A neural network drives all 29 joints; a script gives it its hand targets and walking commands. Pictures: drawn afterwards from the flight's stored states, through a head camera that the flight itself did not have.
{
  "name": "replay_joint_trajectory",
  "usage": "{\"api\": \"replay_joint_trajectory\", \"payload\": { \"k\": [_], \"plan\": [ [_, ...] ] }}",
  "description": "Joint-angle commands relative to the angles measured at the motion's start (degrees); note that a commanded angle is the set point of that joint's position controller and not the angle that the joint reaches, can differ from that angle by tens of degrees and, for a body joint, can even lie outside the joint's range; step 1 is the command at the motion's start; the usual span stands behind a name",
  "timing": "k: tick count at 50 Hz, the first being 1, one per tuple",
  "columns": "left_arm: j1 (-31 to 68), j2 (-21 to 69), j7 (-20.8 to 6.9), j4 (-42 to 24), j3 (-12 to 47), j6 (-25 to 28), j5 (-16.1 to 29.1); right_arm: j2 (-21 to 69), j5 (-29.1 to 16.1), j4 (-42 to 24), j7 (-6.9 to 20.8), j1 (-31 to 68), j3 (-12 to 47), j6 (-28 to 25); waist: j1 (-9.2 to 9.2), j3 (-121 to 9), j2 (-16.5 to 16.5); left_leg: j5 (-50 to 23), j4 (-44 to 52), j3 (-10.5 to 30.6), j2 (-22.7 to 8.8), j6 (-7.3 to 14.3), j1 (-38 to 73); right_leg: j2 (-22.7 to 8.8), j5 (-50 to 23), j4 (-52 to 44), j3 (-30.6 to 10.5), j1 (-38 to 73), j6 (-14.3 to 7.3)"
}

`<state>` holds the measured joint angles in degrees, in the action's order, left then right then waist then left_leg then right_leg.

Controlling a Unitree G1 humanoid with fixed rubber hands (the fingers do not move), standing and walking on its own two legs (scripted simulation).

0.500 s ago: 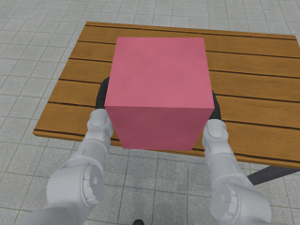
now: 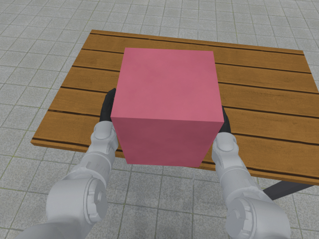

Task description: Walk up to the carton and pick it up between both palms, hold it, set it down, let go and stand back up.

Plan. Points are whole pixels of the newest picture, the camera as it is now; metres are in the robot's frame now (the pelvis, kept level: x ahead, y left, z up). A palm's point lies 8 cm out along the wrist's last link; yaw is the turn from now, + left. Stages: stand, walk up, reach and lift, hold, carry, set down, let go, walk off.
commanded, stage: reach and lift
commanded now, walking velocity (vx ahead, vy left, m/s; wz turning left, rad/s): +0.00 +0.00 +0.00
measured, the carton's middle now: (165, 113) +0.44 -0.01 +0.03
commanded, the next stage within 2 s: none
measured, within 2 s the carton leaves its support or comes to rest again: leaves its support in 0.22 s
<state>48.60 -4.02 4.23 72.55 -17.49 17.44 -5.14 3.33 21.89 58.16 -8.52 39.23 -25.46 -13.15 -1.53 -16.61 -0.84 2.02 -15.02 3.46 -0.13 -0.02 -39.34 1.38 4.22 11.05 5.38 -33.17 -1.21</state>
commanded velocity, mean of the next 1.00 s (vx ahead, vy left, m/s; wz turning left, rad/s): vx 0.00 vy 0.00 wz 0.00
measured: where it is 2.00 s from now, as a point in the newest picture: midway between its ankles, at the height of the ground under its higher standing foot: outside the picture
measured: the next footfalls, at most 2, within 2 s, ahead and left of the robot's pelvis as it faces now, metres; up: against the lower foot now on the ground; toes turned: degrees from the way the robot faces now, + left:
none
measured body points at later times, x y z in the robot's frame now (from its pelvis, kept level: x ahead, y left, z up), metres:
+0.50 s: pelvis -0.01 +0.00 -0.01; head +0.01 +0.03 +0.44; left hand +0.42 +0.15 +0.05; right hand +0.40 -0.15 +0.06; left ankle +0.02 +0.12 -0.74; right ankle -0.03 -0.10 -0.74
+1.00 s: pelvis -0.04 +0.01 +0.01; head -0.03 +0.02 +0.46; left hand +0.42 +0.15 +0.15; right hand +0.39 -0.16 +0.15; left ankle +0.02 +0.12 -0.74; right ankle -0.03 -0.10 -0.74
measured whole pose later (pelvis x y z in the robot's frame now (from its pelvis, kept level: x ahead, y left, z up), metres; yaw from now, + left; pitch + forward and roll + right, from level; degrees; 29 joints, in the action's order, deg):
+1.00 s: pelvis -0.04 +0.01 +0.01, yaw +0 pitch +7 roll -2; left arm 57.1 -5.5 3.8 59.5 -23.3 -14.2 -10.3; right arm 1.2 15.6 52.5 -5.9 53.3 -22.7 18.3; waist -3.8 -8.6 0.0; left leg 3.9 -18.7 2.8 -0.4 0.2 -22.3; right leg 1.6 4.9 13.0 4.6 -15.6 -1.1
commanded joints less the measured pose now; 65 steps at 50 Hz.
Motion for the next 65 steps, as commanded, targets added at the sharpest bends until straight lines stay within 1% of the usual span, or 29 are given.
{"api": "replay_joint_trajectory", "payload": {
  "k": [1,8,12,15,18,21,23,26,29,33,36,40,43,45,47,49,53,55,56,57,59,60,61,62,63,64,65],
  "plan": [
    [33.07,35.07,-8.43,-5.96,15.58,0.42,-2.5,31.91,-0.23,-10.15,10.12,45.32,22.54,-6.54,-2.1,-50.7,-0.64,-21.05,-5.7,0.61,-0.41,0.5,18.51,-0.7,-40.51,11.24,-2.76,33.15,2.42],
    [33.44,37.65,-7.72,-10.4,20.91,-2.56,2.07,31.34,-6.16,-14.77,9.84,49.35,26.71,-3.58,-1.64,-50.96,-3.2,-21.18,-9.41,1.85,-0.38,-0.09,21.1,0.04,-35.63,12.48,-2.69,28.24,1.3],
    [35.64,39.36,-7.05,-15.33,24.68,-4.89,5.22,31.84,-10.01,-17.57,9.55,52.27,29.13,-0.38,-1.3,-50.8,-4.18,-19.47,-11.12,2.29,-0.26,-0.16,21.82,0.56,-31.47,13.43,-2.82,25.85,0.68],
    [38.37,41.08,-6.43,-20.73,28.12,-7.36,8.03,32.57,-13.42,-20.17,9.13,55.04,31.16,2.99,-1.02,-50.81,-5.01,-17.45,-12.32,2.46,-0.09,-0.2,22.39,1.0,-27.52,14.09,-3.06,23.7,0.22],
    [42.19,43.02,-5.66,-27.14,31.14,-11.0,10.96,33.23,-16.93,-23.33,8.53,59.05,32.8,7.36,-0.85,-50.85,-5.68,-14.69,-13.24,2.55,0.04,-0.22,23.05,1.43,-22.96,14.47,-3.27,21.38,-0.14],
    [47.04,44.76,-5.1,-32.76,32.47,-15.22,13.49,33.72,-19.96,-26.2,8.03,64.3,33.27,12.18,-0.92,-51.16,-6.04,-12.34,-13.92,2.57,0.19,-0.29,24.21,1.88,-18.94,14.53,-3.39,19.32,-0.31],
    [50.62,45.56,-4.97,-35.18,32.18,-17.88,14.68,33.83,-21.49,-27.27,7.78,67.95,32.76,15.33,-1.14,-51.18,-6.37,-11.1,-14.29,2.51,0.39,-0.47,25.3,2.12,-16.93,14.41,-3.4,18.28,-0.36],
    [56.46,45.89,-5.16,-35.45,29.78,-20.63,15.43,33.36,-22.56,-26.11,7.66,72.91,30.3,19.25,-1.74,-50.34,-7.1,-9.23,-14.67,2.29,0.84,-0.9,27.34,2.32,-15.02,14.25,-3.36,17.17,-0.4],
    [61.07,44.24,-5.62,-31.53,25.3,-22.06,14.71,32.21,-22.02,-21.15,7.69,75.77,26.24,22.21,-2.6,-47.42,-7.72,-7.78,-14.68,1.96,1.09,-1.4,29.9,2.38,-14.51,13.92,-3.13,16.75,-0.42],
    [63.24,39.42,-6.72,-24.12,17.78,-22.87,11.57,30.18,-20.45,-13.12,7.37,74.85,20.94,25.29,-3.68,-39.96,-7.19,-7.41,-13.14,1.36,1.12,-1.93,32.34,2.0,-16.49,12.49,-2.95,19.31,-0.24],
    [62.6,35.27,-7.75,-20.76,12.51,-23.47,8.2,28.46,-18.79,-9.61,7.41,71.85,17.82,26.79,-3.85,-34.81,-6.3,-7.3,-10.53,0.88,1.04,-2.07,32.93,1.42,-18.11,10.35,-2.75,22.31,0.14],
    [58.44,30.59,-9.22,-18.44,5.99,-24.75,2.73,26.31,-15.56,-9.67,8.16,66.94,14.67,28.07,-3.41,-28.38,-4.16,-4.4,-6.41,0.26,1.15,-1.61,30.95,0.59,-17.94,7.1,-2.25,27.04,0.48],
    [55.47,28.09,-9.95,-19.32,2.9,-26.16,-0.78,24.77,-12.68,-12.81,9.1,64.81,13.01,27.98,-2.88,-25.66,-2.78,-2.26,-3.92,-0.19,1.15,-1.11,30.44,0.35,-15.88,4.93,-1.34,29.12,0.7],
    [53.97,27.33,-10.06,-20.95,2.29,-27.21,-2.13,23.97,-11.04,-15.93,9.82,64.64,12.6,27.26,-2.39,-25.91,-2.26,-1.91,-3.04,-0.45,0.98,-0.79,31.67,0.34,-14.71,3.65,-0.7,29.37,0.84],
    [52.78,27.49,-9.91,-23.29,3.01,-28.11,-2.57,23.56,-9.78,-19.25,10.45,65.21,12.86,26.02,-1.93,-27.98,-2.08,-2.32,-2.61,-0.68,0.74,-0.47,33.56,0.37,-14.43,2.7,-0.22,29.51,0.91],
    [51.83,28.57,-9.61,-26.18,5.14,-28.79,-2.04,23.71,-9.18,-22.66,10.84,66.19,14.02,24.48,-1.76,-31.6,-2.14,-3.42,-2.49,-0.84,0.53,-0.15,35.13,0.37,-15.24,2.19,-0.05,30.1,0.85],
    [48.96,32.9,-8.92,-33.87,11.41,-29.92,0.24,25.64,-10.4,-28.85,11.18,66.73,18.47,21.52,-1.67,-40.87,-2.56,-6.9,-2.89,-0.88,0.29,0.87,36.71,0.34,-18.21,2.59,-0.56,32.78,0.5],
    [47.11,34.81,-8.7,-37.8,14.67,-30.47,1.53,26.68,-11.94,-31.71,11.03,66.16,21.3,20.44,-1.56,-44.1,-2.58,-8.07,-3.25,-0.84,0.26,1.46,36.22,0.21,-19.19,3.28,-0.97,34.44,0.4],
    [51.09,34.44,-8.83,-39.35,16.78,-29.85,2.2,27.56,-13.61,-29.46,10.84,64.29,21.14,19.46,-1.73,-45.09,-4.77,-10.06,-3.75,-0.71,0.41,0.53,34.37,0.32,-22.02,6.12,-0.01,36.3,1.29],
    [50.27,35.43,-8.62,-40.67,18.47,-29.64,2.42,27.4,-14.67,-30.74,10.75,63.89,23.18,18.69,-1.31,-47.0,-5.84,-11.28,-4.22,-0.7,0.37,0.23,34.72,0.49,-23.55,6.74,-0.34,36.8,1.47],
    [48.52,37.16,-8.38,-41.61,20.67,-29.82,2.67,27.99,-15.33,-32.79,10.59,63.69,25.63,18.11,-1.26,-46.78,-4.67,-9.9,-4.3,-0.47,0.22,0.6,34.23,0.17,-22.88,7.12,-0.94,36.96,1.54],
    [48.6,36.96,-8.43,-41.48,21.83,-29.9,3.28,27.83,-16.07,-34.13,10.28,64.94,26.59,17.99,-1.27,-46.8,-4.41,-9.41,-4.56,-0.75,0.52,1.11,34.18,0.13,-22.4,7.57,-0.95,35.94,2.08],
    [47.71,37.56,-8.27,-41.23,22.24,-30.55,3.77,27.63,-16.88,-34.4,10.14,65.23,27.29,18.04,-1.48,-45.02,-3.03,-8.69,-4.91,-0.54,0.23,0.96,34.03,0.32,-21.3,7.63,-0.99,35.14,2.12],
    [47.03,38.16,-8.03,-42.75,24.28,-31.08,5.48,28.05,-18.61,-36.24,9.73,65.97,28.48,18.46,-1.41,-45.22,-2.2,-8.54,-5.57,-0.28,0.39,0.87,34.11,0.71,-20.89,8.14,-1.21,34.98,2.22],
    [47.16,38.4,-7.7,-45.56,25.51,-31.45,6.19,27.94,-19.75,-36.11,9.5,64.25,29.75,18.95,-1.62,-44.82,-3.54,-8.77,-5.77,-0.35,0.33,0.69,34.16,0.71,-19.74,8.07,-1.18,35.03,1.99],
    [45.49,39.36,-7.57,-44.12,27.17,-32.51,7.01,28.3,-21.6,-38.35,9.07,66.23,31.47,19.21,-1.66,-42.42,-3.55,-9.49,-6.44,-0.07,0.31,0.32,33.71,0.76,-19.42,7.77,-1.47,33.79,1.98],
    [43.4,40.11,-7.55,-44.86,27.28,-33.38,7.41,26.87,-22.85,-39.73,8.81,66.03,32.08,19.74,-1.51,-40.78,-3.7,-10.09,-6.97,0.25,-0.05,0.15,34.38,0.99,-18.07,7.55,-1.61,32.88,1.41]
  ]
}}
